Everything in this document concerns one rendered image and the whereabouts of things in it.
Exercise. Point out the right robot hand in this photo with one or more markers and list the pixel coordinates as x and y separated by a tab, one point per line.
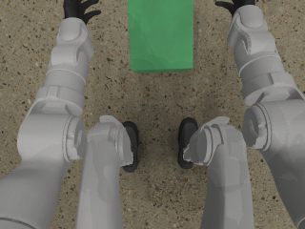
232	7

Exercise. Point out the left robot shin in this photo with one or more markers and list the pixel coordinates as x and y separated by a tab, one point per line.
111	119

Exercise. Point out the right robot upper arm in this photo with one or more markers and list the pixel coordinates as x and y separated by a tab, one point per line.
277	130

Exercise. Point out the left robot hand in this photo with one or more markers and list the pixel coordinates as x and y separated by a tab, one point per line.
76	9

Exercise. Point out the robot right foot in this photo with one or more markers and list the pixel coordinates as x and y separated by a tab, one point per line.
187	128

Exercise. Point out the carton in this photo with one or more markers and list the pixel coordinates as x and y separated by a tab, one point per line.
161	35

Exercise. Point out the left robot upper arm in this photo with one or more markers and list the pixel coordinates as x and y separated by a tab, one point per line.
48	144

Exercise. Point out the robot right forearm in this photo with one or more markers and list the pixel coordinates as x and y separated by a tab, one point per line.
257	59

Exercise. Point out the robot left forearm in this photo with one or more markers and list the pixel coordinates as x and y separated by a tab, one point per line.
67	73

